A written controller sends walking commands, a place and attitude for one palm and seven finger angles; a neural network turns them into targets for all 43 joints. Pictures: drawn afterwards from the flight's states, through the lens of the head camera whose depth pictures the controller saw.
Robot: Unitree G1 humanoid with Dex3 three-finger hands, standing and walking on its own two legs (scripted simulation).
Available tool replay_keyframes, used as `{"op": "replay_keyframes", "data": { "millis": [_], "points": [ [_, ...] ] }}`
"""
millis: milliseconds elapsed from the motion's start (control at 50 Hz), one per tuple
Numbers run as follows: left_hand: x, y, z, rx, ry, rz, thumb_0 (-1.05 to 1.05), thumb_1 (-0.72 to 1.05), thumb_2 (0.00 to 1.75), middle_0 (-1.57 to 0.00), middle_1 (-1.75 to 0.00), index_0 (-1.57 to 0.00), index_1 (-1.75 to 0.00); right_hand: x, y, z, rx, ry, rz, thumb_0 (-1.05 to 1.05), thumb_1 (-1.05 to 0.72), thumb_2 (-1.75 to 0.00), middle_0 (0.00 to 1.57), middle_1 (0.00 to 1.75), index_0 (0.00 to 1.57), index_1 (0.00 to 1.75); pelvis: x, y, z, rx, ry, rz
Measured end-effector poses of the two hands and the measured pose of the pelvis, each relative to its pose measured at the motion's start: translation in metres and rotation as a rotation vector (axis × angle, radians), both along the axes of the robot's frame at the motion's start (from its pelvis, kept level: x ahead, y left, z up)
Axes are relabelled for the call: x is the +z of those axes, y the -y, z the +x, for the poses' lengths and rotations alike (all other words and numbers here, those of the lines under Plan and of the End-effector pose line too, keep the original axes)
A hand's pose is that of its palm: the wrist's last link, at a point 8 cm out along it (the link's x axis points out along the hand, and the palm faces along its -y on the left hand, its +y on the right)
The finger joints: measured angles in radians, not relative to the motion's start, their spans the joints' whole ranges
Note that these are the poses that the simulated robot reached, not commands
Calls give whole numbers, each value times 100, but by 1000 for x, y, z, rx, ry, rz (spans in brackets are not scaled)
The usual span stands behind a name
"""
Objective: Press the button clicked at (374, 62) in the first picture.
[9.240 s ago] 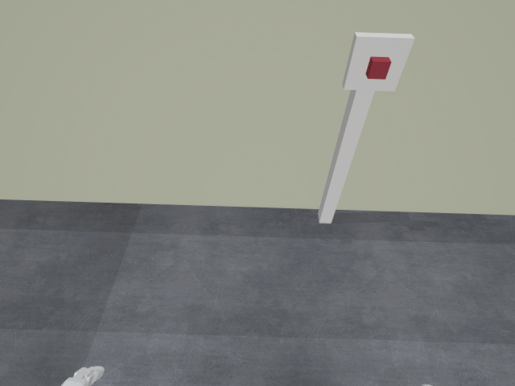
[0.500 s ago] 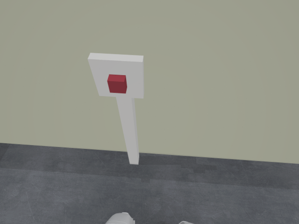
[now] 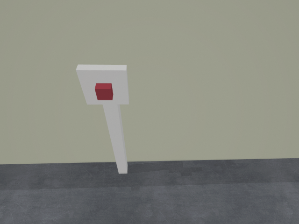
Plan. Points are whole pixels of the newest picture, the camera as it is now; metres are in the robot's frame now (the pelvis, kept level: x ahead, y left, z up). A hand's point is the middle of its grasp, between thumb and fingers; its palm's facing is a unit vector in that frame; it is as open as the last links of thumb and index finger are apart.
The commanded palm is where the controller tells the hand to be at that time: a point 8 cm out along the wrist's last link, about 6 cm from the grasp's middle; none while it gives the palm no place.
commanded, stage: come to a stop and stand still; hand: left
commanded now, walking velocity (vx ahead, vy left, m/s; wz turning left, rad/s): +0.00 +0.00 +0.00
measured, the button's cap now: (104, 91) +0.53 +0.17 +0.04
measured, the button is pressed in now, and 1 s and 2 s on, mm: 0 0 0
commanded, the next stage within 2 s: look again from close up in 0.52 s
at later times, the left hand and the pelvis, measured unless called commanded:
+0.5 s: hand out of the picture -0.04 +0.08 -0.18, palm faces +0.08 -0.99 -0.14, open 7.4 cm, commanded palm none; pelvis -0.01 -0.06 +0.00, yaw +1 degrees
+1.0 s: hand out of the picture +0.00 +0.18 -0.19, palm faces +0.04 -0.98 -0.22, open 7.4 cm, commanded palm none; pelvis +0.00 +0.00 -0.01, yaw +0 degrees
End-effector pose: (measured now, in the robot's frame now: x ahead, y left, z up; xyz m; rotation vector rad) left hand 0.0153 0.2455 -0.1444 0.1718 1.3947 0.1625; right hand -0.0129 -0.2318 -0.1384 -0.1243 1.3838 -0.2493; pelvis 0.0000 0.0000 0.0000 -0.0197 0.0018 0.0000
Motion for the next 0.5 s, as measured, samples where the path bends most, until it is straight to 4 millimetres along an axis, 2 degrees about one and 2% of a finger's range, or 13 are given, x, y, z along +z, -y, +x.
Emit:
{"op": "replay_keyframes", "data": {
  "millis": [80, 160, 340, 500],
  "points": [
    [2, 31, 5, -11, 63, 21, 0, 91, 90, -19, -30, -19, -30, -20, 17, -33, -27, -73, 52, 0, -91, -90, 20, 30, 20, 30, -7, 21, -7, 5, 20, 25],
    [11, 53, 0, 4, 86, 32, 1, 93, 90, -20, -30, -20, -30, -25, 23, -46, -11, -112, 95, 0, -91, -90, 20, 30, 19, 30, -3, 35, -5, 12, 27, 26],
    [-4, 86, -34, 51, 6, -22, 1, 93, 90, -20, -30, -20, -30, -24, 27, -36, 21, -103, 102, 0, -91, -90, 20, 30, 19, 30, -6, 54, -6, 25, 39, 16],
    [-8, 111, -63, 85, -81, -83, 0, 91, 90, -20, -30, -20, -30, -20, 28, -16, 42, -81, 91, 0, -91, -90, 20, 30, 19, 30, -5, 56, -5, 21, 35, 16]
  ]
}}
